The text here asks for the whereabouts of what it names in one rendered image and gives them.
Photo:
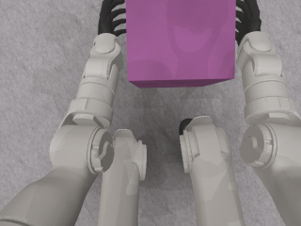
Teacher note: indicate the carton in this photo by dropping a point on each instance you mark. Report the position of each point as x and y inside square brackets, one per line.
[180, 43]

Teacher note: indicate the right robot forearm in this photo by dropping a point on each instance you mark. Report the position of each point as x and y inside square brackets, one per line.
[264, 84]

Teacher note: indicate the left robot forearm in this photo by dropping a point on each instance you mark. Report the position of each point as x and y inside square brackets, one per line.
[97, 89]

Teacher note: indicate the robot right upper arm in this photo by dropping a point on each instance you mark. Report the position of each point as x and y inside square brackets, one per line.
[274, 153]

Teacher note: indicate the right robot foot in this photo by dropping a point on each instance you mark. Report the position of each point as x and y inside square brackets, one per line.
[183, 125]

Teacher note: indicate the robot left thigh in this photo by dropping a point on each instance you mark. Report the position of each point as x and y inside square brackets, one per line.
[121, 182]

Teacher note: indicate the robot right hand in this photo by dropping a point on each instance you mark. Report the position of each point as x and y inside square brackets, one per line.
[249, 18]

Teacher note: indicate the robot left hand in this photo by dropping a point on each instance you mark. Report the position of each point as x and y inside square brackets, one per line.
[106, 23]

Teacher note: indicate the robot left upper arm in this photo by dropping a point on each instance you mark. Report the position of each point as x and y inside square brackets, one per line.
[78, 154]

